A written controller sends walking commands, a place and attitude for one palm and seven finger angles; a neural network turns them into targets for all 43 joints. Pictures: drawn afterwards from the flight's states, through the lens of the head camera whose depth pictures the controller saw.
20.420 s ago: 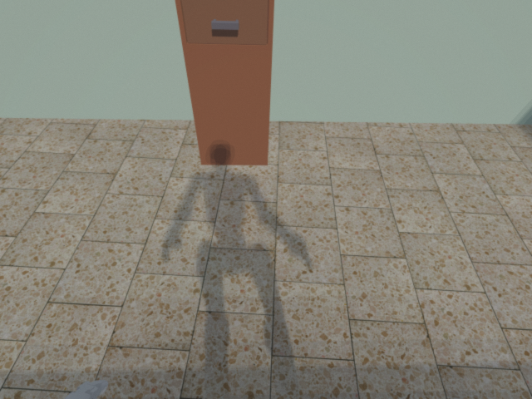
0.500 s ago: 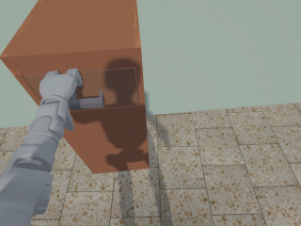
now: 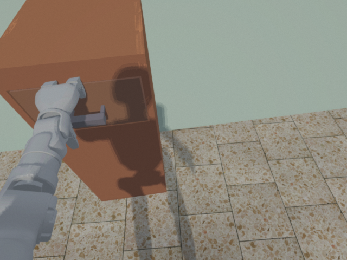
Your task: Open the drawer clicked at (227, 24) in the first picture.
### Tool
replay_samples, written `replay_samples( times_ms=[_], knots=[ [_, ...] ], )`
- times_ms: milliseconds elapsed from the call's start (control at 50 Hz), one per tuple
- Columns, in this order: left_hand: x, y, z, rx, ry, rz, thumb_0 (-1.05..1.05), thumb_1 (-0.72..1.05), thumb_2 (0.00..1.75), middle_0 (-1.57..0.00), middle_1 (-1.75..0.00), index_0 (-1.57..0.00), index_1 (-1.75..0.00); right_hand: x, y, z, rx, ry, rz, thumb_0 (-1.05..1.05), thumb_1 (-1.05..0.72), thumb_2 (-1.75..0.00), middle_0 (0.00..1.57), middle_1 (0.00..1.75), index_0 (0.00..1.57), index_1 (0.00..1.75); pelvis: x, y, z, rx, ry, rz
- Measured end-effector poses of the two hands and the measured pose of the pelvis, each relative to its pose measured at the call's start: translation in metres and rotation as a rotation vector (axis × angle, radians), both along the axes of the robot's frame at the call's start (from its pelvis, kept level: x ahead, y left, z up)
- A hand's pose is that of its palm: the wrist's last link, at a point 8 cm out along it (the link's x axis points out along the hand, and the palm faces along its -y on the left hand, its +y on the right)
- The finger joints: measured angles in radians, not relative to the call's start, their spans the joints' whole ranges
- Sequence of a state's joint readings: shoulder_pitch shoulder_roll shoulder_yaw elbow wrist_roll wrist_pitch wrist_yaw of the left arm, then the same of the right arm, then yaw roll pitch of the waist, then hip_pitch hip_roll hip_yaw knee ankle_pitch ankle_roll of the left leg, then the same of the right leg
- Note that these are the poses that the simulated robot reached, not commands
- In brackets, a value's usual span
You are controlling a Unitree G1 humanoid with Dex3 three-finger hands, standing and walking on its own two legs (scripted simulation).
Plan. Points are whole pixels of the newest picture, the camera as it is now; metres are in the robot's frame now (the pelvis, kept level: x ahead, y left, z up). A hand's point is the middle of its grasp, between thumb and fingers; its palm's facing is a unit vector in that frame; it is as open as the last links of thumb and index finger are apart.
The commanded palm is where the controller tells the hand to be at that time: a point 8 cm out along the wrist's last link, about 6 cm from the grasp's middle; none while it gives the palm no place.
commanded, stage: move the hooked fingers above the handle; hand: left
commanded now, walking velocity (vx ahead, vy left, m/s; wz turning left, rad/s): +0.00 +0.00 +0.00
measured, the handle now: (86, 115) +0.51 +0.24 +0.02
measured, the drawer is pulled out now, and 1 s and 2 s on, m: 0.00 0.00 0.00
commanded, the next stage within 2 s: lower the fingers behind the handle in 1.14 s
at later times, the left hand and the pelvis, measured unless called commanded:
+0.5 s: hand (75, 113) +0.46 +0.24 +0.08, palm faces +0.05 -0.04 -1.00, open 13.5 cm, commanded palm +0.43 +0.28 +0.13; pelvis +0.00 +0.01 -0.01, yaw +0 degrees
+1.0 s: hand (71, 113) +0.46 +0.25 +0.08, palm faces +0.10 -0.05 -0.99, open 13.8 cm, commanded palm +0.43 +0.26 +0.14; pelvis -0.01 +0.02 -0.01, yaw +2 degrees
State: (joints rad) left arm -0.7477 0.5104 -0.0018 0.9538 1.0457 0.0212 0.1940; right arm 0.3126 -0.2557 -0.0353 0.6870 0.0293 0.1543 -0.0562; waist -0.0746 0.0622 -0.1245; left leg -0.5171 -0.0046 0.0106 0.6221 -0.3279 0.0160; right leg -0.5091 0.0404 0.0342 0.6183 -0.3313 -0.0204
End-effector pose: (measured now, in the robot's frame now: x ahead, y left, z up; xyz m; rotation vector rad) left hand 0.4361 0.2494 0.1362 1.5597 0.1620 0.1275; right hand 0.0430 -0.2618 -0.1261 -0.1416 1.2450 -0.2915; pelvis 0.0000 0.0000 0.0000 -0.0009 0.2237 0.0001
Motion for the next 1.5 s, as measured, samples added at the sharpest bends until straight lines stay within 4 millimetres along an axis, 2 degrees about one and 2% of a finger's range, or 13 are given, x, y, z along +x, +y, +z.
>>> replay_samples(
  times_ms=[80,140,300,480,600,720,840,940,1060,1140,1220,1360,1500],
  knots=[
    [-0.008,0.019,-0.004,0.005,0.069,0.037,0.00,-0.49,0.30,-0.34,-1.22,-0.34,-1.22,-0.002,-0.004,0.003,-0.013,0.003,0.002,0.00,-0.90,-0.90,0.20,0.30,0.20,0.30,0.000,-0.003,0.001,-0.001,-0.008,0.008],
    [-0.013,0.023,-0.009,0.004,0.109,-0.001,0.00,-0.49,0.30,-0.33,-1.21,-0.33,-1.21,-0.001,-0.009,0.007,-0.038,0.011,0.017,0.00,-0.90,-0.90,0.20,0.30,0.20,0.30,-0.001,-0.003,0.001,-0.005,-0.008,0.024],
    [-0.006,-0.005,-0.014,-0.049,0.013,-0.196,0.00,-0.49,0.30,-0.32,-1.21,-0.32,-1.20,0.007,-0.017,0.012,-0.100,0.014,0.044,0.00,-0.90,-0.90,0.20,0.30,0.20,0.30,-0.002,0.003,-0.004,-0.014,0.016,0.043],
    [0.002,-0.009,-0.009,-0.030,-0.078,-0.137,0.00,-0.49,0.30,-0.42,-1.25,-0.35,-1.24,0.008,0.005,0.002,-0.036,-0.005,0.032,0.00,-0.90,-0.90,0.20,0.30,0.20,0.30,-0.003,0.012,-0.006,-0.014,0.031,0.014],
    [0.000,0.011,-0.002,-0.012,-0.019,-0.023,0.00,-0.49,0.30,-0.37,-1.23,-0.38,-1.25,0.004,0.023,0.001,0.009,-0.026,0.004,0.00,-0.90,-0.90,0.20,0.30,0.20,0.30,-0.006,0.014,-0.002,-0.010,0.006,-0.003],
    [-0.013,0.039,-0.001,0.002,0.059,0.012,0.00,-0.49,0.30,-0.33,-1.21,-0.35,-1.22,-0.004,0.023,0.005,-0.006,-0.017,0.011,0.00,-0.90,-0.90,0.21,0.30,0.20,0.30,-0.007,0.016,0.000,-0.014,-0.006,0.008],
    [-0.026,0.019,-0.016,-0.044,0.069,-0.147,0.00,-0.49,0.30,-0.32,-1.21,-0.33,-1.20,-0.007,0.012,0.010,-0.057,0.017,0.048,0.00,-0.90,-0.90,0.21,0.30,0.20,0.30,-0.008,0.021,-0.002,-0.021,-0.016,0.036],
    [-0.017,0.000,-0.016,-0.052,-0.041,-0.226,0.00,-0.49,0.30,-0.32,-1.21,-0.33,-1.20,-0.003,0.007,0.012,-0.088,0.002,0.057,0.00,-0.90,-0.90,0.20,0.30,0.20,0.30,-0.012,0.022,-0.006,-0.023,0.004,0.039],
    [-0.001,-0.003,0.001,-0.032,-0.139,-0.138,0.00,-0.49,0.30,-0.39,-1.26,-0.34,-1.21,-0.003,0.012,0.003,-0.045,-0.008,0.048,0.00,-0.90,-0.90,0.20,0.30,0.20,0.30,-0.012,0.023,-0.007,-0.022,0.024,0.023],
    [0.001,-0.008,0.007,-0.015,-0.094,-0.069,0.00,-0.49,0.30,-0.39,-1.26,-0.36,-1.26,-0.005,0.021,-0.002,0.003,-0.006,0.034,0.00,-0.90,-0.90,0.20,0.30,0.20,0.30,-0.011,0.021,-0.005,-0.015,0.010,0.007],
    [0.000,0.002,0.007,0.001,0.001,0.013,0.00,-0.49,0.30,-0.36,-1.24,-0.36,-1.25,-0.006,0.025,-0.001,0.025,-0.027,0.007,0.00,-0.90,-0.90,0.20,0.30,0.20,0.30,-0.011,0.016,-0.001,-0.008,-0.007,-0.005],
    [-0.020,0.025,-0.015,-0.017,0.128,-0.018,0.00,-0.49,0.30,-0.33,-1.21,-0.33,-1.22,-0.011,0.011,0.006,-0.023,-0.020,0.013,0.00,-0.90,-0.90,0.21,0.30,0.20,0.30,-0.011,0.008,0.000,-0.009,-0.015,0.007],
    [-0.032,0.022,-0.030,-0.029,0.034,-0.157,0.00,-0.49,0.30,-0.32,-1.21,-0.32,-1.20,-0.010,-0.014,0.009,-0.104,0.031,0.053,0.00,-0.90,-0.90,0.20,0.30,0.20,0.30,-0.012,0.006,-0.007,-0.019,0.019,0.038]
  ],
)
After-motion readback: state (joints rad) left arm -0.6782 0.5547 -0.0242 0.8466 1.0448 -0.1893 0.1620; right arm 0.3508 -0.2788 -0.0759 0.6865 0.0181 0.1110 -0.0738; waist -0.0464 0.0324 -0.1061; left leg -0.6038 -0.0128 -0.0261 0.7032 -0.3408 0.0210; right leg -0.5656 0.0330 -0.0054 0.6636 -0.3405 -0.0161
